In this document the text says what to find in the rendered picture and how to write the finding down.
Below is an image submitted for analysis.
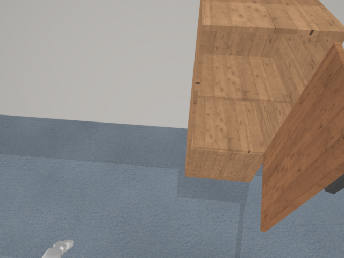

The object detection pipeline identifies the robot left hand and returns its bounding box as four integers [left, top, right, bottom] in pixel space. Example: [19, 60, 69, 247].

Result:
[42, 240, 74, 258]

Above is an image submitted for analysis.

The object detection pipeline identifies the handle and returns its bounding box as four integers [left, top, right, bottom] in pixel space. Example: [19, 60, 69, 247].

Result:
[324, 174, 344, 194]

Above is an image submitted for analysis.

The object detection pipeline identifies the cupboard door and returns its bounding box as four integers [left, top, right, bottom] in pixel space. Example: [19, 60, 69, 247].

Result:
[260, 42, 344, 232]

